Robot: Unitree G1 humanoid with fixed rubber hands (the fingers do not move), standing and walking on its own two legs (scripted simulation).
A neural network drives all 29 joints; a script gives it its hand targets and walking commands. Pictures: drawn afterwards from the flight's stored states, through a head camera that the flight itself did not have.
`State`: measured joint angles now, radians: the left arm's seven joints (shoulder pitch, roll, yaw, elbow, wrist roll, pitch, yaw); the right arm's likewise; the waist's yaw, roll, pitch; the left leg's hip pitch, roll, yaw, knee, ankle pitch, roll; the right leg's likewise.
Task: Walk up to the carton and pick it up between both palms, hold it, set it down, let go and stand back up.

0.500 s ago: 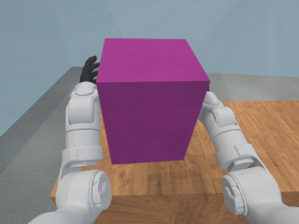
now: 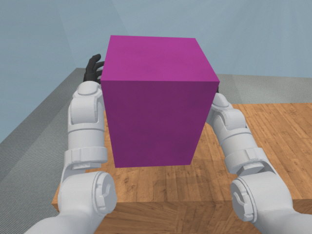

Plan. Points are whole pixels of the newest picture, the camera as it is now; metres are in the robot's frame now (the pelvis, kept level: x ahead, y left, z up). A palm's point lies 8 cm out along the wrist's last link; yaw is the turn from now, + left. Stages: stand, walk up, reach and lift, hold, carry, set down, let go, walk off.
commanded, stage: hold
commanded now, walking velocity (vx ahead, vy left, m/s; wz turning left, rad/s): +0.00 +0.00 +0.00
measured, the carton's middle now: (153, 105) +0.36 +0.00 +0.20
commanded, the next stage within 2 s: none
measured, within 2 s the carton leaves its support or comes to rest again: neither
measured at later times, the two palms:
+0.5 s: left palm (87, 89) +0.38 +0.16 +0.25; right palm (206, 97) +0.37 -0.13 +0.21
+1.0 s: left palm (91, 87) +0.39 +0.15 +0.25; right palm (208, 96) +0.38 -0.14 +0.21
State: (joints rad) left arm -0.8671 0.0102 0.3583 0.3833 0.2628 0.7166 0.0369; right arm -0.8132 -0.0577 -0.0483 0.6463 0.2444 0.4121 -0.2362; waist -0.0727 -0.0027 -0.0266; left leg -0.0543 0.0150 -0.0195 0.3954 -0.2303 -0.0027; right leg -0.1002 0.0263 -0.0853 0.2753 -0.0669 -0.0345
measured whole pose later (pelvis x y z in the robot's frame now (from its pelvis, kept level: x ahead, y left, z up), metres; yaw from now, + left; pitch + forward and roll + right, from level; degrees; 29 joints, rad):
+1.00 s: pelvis +0.01 +0.01 +0.00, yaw +0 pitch -7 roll -1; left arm -0.82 0.00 0.33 0.32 0.27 0.73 0.05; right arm -0.78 -0.07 -0.02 0.62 0.27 0.41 -0.23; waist -0.09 0.00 -0.03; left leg -0.04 0.01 -0.02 0.40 -0.25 0.00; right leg -0.07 0.02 -0.08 0.27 -0.07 -0.02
